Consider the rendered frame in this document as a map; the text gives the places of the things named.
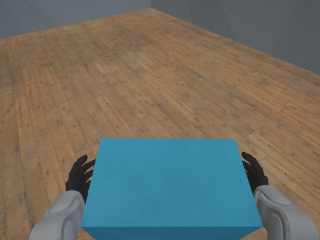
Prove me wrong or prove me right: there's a right robot hand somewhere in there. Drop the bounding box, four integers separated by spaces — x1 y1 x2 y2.
241 152 269 194

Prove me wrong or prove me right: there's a robot right forearm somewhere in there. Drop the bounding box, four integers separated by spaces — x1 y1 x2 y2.
253 185 320 240

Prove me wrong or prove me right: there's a carton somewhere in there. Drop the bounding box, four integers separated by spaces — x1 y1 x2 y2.
80 138 263 240

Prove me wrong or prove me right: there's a left robot hand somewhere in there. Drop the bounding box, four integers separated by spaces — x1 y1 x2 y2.
65 154 96 204

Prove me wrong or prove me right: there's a robot left forearm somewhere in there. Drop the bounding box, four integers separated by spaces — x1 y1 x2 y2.
28 190 86 240

